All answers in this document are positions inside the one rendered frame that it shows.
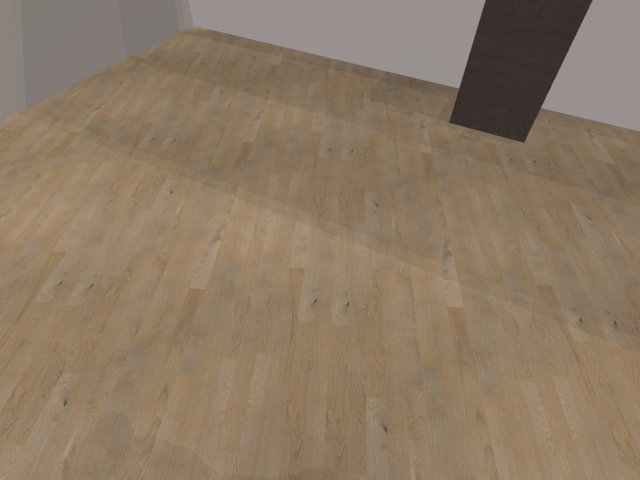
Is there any cabinet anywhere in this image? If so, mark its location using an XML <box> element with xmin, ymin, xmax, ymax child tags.
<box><xmin>449</xmin><ymin>0</ymin><xmax>593</xmax><ymax>143</ymax></box>

